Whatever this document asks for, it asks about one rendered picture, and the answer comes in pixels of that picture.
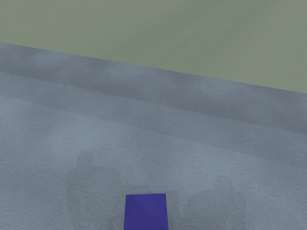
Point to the carton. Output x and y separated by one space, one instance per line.
146 212

